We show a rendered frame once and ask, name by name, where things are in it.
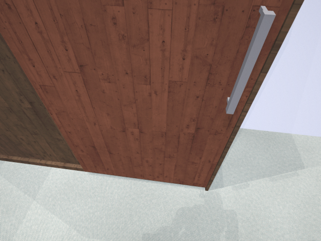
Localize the handle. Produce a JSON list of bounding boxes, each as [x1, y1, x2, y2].
[[226, 6, 276, 114]]

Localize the wardrobe door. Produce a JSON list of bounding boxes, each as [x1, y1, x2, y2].
[[0, 0, 294, 187], [0, 33, 80, 165]]

